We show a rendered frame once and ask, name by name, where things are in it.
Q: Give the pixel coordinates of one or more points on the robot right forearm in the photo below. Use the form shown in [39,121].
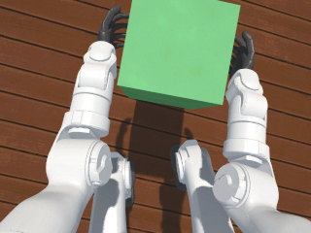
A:
[246,123]

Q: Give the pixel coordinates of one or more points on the carton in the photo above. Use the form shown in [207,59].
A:
[177,52]

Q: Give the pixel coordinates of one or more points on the robot left foot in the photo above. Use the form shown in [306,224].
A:
[130,200]

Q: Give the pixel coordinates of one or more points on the robot left forearm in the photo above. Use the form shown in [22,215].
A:
[88,117]

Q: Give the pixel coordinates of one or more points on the robot left upper arm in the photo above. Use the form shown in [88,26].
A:
[75,168]

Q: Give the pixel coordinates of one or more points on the robot right upper arm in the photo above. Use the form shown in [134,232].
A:
[250,197]

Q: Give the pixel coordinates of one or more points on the right robot thigh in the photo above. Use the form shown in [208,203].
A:
[196,171]

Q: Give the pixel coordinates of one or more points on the right robot hand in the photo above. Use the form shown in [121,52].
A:
[244,56]

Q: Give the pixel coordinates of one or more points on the left robot hand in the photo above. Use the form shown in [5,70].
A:
[108,27]

